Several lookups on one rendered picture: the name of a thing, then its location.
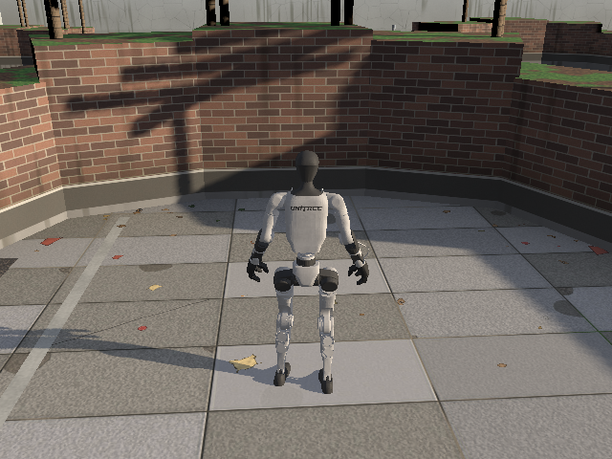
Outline robot left forearm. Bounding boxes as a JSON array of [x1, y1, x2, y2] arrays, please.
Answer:
[[250, 229, 269, 265]]

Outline robot right foot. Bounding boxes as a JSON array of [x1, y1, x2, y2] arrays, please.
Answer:
[[318, 368, 333, 394]]

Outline robot right hand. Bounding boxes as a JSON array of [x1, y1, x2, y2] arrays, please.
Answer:
[[348, 261, 369, 285]]

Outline right robot upper arm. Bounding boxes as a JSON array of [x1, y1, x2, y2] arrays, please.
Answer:
[[326, 192, 354, 245]]

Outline robot left shin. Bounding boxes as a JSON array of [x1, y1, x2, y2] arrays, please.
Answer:
[[275, 313, 292, 374]]

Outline left robot upper arm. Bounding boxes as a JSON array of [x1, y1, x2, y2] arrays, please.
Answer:
[[259, 192, 287, 244]]

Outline robot left hand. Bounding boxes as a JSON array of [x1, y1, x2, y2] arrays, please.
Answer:
[[247, 260, 269, 282]]

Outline robot right forearm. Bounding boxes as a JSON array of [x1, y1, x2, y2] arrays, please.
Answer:
[[344, 230, 365, 268]]

